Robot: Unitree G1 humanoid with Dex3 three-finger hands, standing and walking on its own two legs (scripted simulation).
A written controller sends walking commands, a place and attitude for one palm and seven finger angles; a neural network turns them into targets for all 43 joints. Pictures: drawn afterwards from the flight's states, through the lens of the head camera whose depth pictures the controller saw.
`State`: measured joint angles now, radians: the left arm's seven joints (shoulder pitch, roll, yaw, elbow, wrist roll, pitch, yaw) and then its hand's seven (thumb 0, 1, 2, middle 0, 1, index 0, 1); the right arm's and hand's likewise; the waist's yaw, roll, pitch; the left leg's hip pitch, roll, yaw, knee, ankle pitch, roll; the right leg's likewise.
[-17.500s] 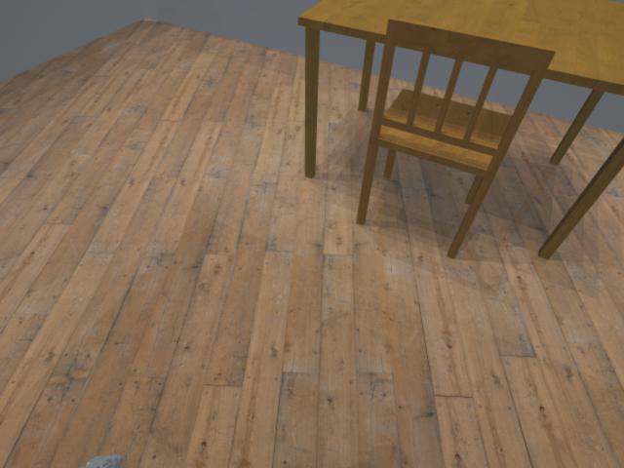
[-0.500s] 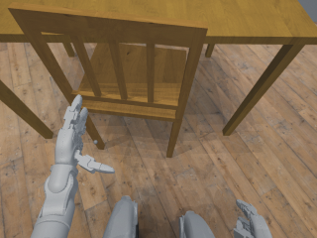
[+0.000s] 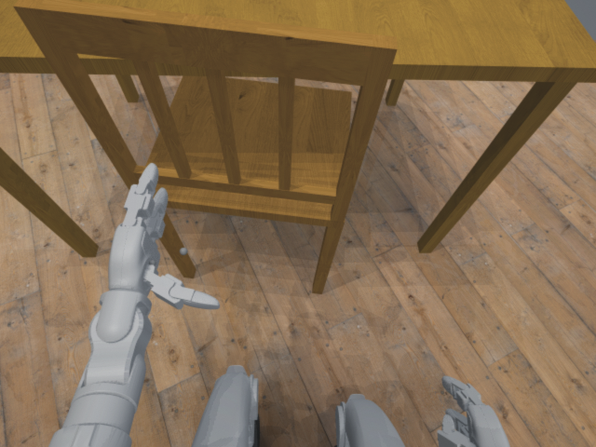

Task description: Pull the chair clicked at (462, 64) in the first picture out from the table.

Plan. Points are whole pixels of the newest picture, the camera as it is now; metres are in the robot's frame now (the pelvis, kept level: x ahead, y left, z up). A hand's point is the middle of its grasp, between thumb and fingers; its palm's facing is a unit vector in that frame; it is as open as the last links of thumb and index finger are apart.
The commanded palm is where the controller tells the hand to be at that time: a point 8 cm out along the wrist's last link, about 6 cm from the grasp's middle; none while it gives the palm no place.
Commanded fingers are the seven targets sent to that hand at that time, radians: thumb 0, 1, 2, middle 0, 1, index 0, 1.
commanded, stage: push the fingers through the gap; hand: left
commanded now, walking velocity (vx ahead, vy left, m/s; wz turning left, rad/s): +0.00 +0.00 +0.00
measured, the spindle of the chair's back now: (226, 133) +0.57 +0.13 +0.02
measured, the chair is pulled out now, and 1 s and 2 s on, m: -0.07 -0.07 -0.08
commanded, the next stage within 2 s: hook a spindle and tug to test in 1.36 s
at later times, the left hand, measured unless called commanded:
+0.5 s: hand (184, 215) +0.41 +0.17 +0.02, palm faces +0.05 -1.00 -0.04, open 16.9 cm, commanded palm +0.39 +0.21 +0.03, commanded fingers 0.00 -0.50 0.30 -0.06 -0.08 -0.06 -0.08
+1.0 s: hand (188, 187) +0.46 +0.18 +0.02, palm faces +0.06 -1.00 -0.03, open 16.9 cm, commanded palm +0.44 +0.21 +0.03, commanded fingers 0.00 -0.50 0.30 -0.06 -0.08 -0.06 -0.08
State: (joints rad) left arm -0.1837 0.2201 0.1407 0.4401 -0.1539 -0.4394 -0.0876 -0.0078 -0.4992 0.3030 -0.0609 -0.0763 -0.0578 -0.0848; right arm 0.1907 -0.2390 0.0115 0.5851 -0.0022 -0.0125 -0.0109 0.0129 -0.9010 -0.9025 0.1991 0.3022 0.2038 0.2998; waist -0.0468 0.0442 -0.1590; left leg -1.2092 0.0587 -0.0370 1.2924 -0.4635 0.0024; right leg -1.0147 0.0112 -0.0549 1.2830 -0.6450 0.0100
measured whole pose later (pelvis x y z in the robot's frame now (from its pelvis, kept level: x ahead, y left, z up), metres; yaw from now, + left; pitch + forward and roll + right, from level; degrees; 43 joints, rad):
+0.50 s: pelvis +0.00 +0.00 +0.00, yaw -1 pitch +23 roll -4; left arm -0.39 0.27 0.24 0.66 -0.15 -0.45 -0.11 -0.01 -0.50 0.30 -0.06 -0.08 -0.06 -0.08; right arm 0.24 -0.24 0.00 0.62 -0.01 0.01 0.00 0.01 -0.90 -0.90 0.20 0.30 0.20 0.30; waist -0.08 0.05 -0.16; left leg -1.24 0.07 -0.03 1.29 -0.46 0.00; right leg -1.05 0.02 -0.04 1.28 -0.63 0.01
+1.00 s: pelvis +0.00 +0.00 -0.01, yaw -2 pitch +25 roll -4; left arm -0.62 0.33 0.32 0.88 -0.10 -0.48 -0.12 -0.01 -0.50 0.30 -0.06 -0.08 -0.07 -0.09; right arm 0.27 -0.24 0.01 0.64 -0.03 0.04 0.01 0.01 -0.90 -0.90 0.20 0.30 0.20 0.30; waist -0.11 0.05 -0.15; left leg -1.30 0.07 -0.03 1.31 -0.46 0.01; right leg -1.11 0.03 -0.04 1.30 -0.64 0.01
